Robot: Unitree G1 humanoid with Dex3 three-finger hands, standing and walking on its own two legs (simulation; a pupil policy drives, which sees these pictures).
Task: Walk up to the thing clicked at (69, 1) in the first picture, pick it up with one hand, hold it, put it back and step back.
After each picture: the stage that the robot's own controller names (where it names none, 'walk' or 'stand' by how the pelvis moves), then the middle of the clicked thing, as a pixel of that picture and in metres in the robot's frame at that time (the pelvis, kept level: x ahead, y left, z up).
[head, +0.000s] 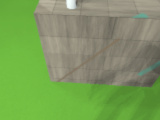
stand; out of the picture +0.94 +0.06 +0.02
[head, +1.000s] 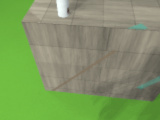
rise first; (62, 5) +0.83 +0.15 +0.04
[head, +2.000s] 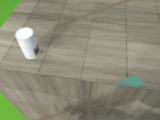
stand; (28, 44) +0.50 +0.25 +0.03
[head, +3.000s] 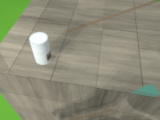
stand; (41, 49) +0.48 +0.17 +0.04
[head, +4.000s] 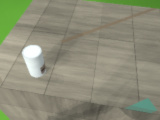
stand; (35, 61) +0.43 +0.19 +0.02
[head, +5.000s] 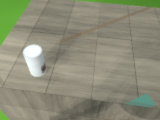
stand; (35, 61) +0.44 +0.19 +0.02
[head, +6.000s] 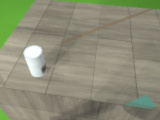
stand; (36, 61) +0.44 +0.19 +0.02
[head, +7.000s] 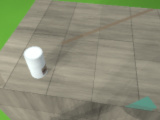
stand; (36, 63) +0.44 +0.19 +0.02
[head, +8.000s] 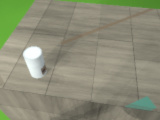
stand; (35, 62) +0.44 +0.19 +0.02
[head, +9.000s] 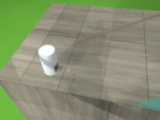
rise first; (49, 60) +0.46 +0.18 +0.02
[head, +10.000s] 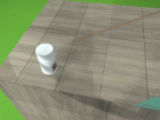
go down; (47, 59) +0.45 +0.18 +0.02
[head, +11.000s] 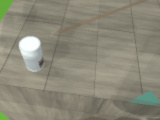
go down; (32, 54) +0.44 +0.16 +0.04
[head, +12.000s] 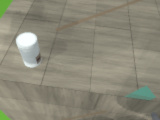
go down; (29, 50) +0.46 +0.17 +0.04
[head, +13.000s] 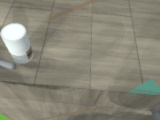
close in; (18, 44) +0.44 +0.18 +0.08
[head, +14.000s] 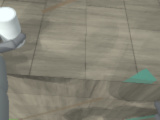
close; (9, 29) +0.50 +0.19 +0.09
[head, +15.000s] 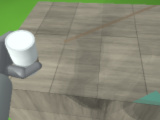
lift; (24, 55) +0.33 +0.16 +0.20
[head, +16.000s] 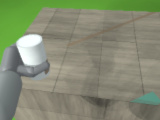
hold; (34, 57) +0.34 +0.15 +0.18
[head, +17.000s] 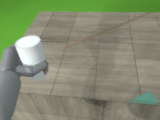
hold; (33, 58) +0.34 +0.15 +0.19
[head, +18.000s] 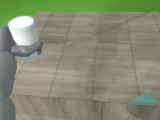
crouch; (27, 39) +0.38 +0.16 +0.22
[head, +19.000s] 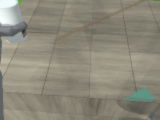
lower; (11, 21) +0.47 +0.19 +0.20
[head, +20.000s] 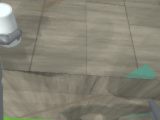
lower; (5, 26) +0.50 +0.20 +0.10
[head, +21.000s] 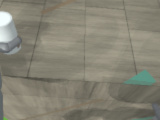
lower; (5, 34) +0.48 +0.20 +0.09
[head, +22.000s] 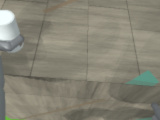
lower; (7, 32) +0.48 +0.20 +0.09
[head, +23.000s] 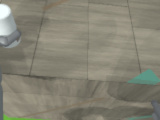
lower; (4, 27) +0.49 +0.20 +0.09
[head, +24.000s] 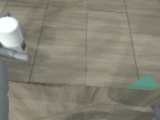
withdraw; (11, 38) +0.47 +0.19 +0.08
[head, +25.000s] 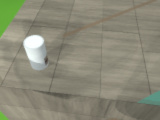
sink last; (37, 53) +0.45 +0.17 +0.07
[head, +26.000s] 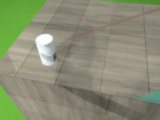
stand; (47, 50) +0.49 +0.18 +0.05
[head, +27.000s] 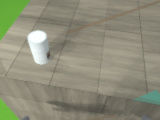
stand; (40, 48) +0.47 +0.18 +0.05
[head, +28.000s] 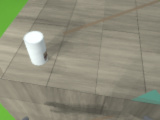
stand; (36, 48) +0.47 +0.18 +0.06
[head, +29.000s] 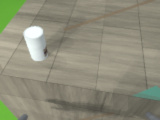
stand; (36, 44) +0.48 +0.18 +0.08
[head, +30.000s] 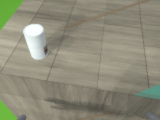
stand; (36, 42) +0.47 +0.18 +0.08
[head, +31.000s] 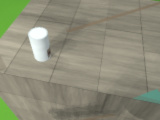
stand; (40, 45) +0.47 +0.18 +0.07
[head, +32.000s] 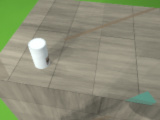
walk; (39, 54) +0.48 +0.19 +0.02
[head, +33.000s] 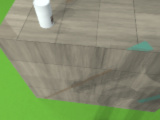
walk; (44, 13) +0.64 +0.19 +0.03
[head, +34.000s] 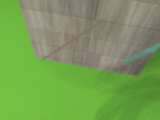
walk; out of the picture +1.02 +0.15 +0.05
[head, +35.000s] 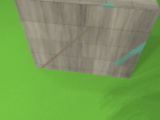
stand; out of the picture +1.13 +0.23 +0.03
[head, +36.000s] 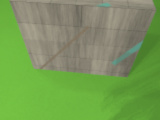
stand; out of the picture +1.12 +0.25 +0.02
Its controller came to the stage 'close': yes
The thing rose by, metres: 0.22
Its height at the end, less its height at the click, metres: +0.00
